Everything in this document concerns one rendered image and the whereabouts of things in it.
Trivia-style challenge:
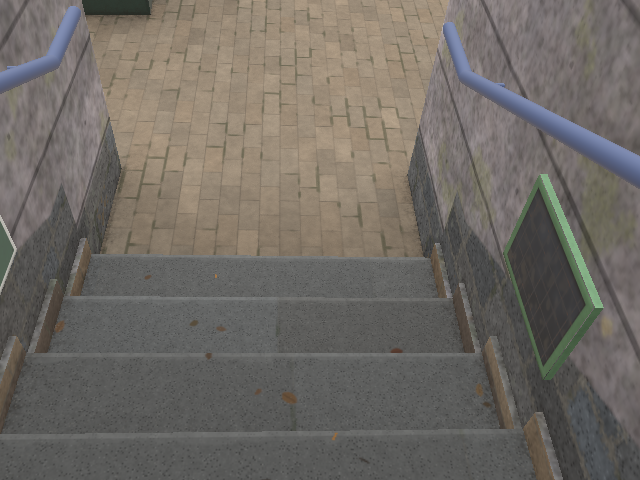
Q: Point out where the stairs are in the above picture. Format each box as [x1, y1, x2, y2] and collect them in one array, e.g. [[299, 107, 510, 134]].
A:
[[0, 254, 537, 480]]

